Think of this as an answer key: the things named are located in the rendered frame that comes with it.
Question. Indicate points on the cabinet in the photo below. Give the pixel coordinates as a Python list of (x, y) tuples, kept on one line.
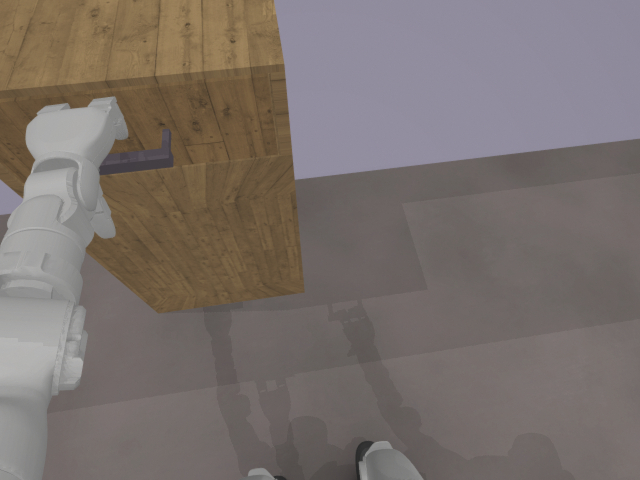
[(187, 236)]

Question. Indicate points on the drawer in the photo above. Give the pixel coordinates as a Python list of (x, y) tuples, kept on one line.
[(210, 120)]

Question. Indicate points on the robot left hand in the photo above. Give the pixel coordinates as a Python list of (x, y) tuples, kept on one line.
[(89, 132)]

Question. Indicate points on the left robot forearm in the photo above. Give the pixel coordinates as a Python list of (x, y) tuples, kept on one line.
[(44, 247)]

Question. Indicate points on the robot left upper arm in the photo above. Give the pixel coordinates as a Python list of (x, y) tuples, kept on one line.
[(42, 349)]

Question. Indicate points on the robot right thigh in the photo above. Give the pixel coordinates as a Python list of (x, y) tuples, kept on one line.
[(387, 464)]

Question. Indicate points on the right robot shin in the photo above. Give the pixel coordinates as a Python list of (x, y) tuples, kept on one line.
[(379, 445)]

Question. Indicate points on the handle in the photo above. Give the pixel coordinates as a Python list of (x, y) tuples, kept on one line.
[(140, 160)]

